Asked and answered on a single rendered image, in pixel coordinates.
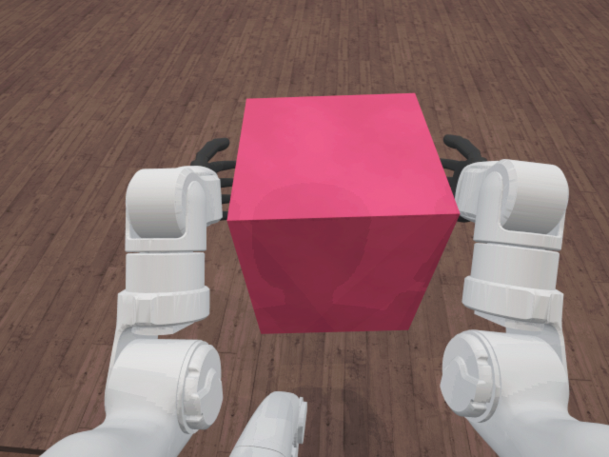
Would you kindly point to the robot right hand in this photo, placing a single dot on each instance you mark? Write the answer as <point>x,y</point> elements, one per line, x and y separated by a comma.
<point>469,151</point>

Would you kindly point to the left robot forearm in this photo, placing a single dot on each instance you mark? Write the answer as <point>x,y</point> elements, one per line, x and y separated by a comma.
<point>167,213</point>

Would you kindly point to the robot left hand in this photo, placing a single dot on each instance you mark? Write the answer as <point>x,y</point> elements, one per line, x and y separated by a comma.
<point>205,154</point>

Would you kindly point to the right robot forearm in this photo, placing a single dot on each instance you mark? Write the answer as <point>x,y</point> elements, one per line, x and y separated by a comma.
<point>519,210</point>

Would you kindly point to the robot left upper arm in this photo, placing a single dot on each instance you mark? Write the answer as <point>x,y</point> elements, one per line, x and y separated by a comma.
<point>160,392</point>

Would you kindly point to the left robot thigh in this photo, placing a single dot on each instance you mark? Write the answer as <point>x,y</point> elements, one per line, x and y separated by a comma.
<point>276,425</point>

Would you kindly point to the carton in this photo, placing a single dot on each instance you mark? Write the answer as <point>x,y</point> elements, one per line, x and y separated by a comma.
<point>339,212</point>

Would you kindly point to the robot right upper arm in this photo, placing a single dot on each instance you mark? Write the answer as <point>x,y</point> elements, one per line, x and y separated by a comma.
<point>513,390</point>

